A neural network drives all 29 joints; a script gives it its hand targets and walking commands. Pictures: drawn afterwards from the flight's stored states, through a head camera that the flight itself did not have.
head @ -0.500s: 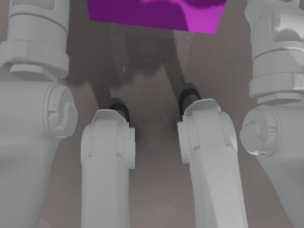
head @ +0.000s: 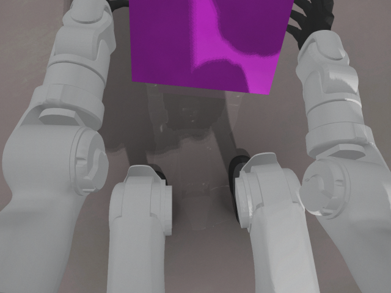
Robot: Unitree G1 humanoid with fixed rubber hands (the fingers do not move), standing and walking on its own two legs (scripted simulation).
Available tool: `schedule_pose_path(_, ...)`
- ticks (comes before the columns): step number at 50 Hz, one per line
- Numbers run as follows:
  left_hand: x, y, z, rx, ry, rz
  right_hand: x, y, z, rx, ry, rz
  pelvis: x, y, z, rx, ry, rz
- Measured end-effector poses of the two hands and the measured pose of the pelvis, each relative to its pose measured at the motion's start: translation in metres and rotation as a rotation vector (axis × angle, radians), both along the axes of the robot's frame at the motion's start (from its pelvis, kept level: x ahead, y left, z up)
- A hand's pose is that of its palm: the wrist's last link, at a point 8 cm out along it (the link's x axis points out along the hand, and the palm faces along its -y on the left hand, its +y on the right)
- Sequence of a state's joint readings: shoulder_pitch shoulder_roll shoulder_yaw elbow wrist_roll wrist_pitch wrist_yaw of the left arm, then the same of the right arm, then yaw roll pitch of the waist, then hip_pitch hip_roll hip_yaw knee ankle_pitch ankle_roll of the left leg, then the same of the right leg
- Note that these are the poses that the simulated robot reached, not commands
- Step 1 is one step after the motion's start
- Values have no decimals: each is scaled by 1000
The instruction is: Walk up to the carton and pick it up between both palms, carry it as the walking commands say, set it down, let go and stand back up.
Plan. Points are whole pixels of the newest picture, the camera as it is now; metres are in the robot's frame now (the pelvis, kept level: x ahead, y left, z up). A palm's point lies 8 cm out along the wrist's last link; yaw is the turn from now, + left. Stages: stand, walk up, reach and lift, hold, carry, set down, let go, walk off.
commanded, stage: set down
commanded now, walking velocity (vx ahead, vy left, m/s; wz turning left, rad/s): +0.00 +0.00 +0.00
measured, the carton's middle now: (204, 33) +0.54 -0.04 -0.26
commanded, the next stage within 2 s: none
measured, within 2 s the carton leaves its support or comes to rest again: rests again in 1.56 s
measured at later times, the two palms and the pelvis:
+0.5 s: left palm out of the picture +0.58 +0.13 -0.16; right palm (313, 26) +0.52 -0.21 -0.17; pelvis +0.01 +0.00 +0.00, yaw +0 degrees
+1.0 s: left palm out of the picture +0.58 +0.13 -0.17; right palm (312, 24) +0.52 -0.21 -0.17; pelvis +0.01 +0.00 +0.00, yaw +0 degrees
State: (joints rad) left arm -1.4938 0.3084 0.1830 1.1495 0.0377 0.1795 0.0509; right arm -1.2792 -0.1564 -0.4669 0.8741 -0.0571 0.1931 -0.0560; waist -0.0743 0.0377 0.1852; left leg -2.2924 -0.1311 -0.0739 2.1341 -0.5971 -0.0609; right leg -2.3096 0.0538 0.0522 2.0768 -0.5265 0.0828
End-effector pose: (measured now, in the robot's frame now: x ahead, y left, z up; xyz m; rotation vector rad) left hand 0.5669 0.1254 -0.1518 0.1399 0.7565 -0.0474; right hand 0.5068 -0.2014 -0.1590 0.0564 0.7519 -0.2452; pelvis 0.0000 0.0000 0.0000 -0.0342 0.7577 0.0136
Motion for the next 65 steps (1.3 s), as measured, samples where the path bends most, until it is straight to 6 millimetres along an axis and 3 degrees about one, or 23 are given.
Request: schedule_pose_path(65,16,2,-20,-47,-49,-22,19,-6,-15,0,-26,36,10,-1,-7,-3,1,9)
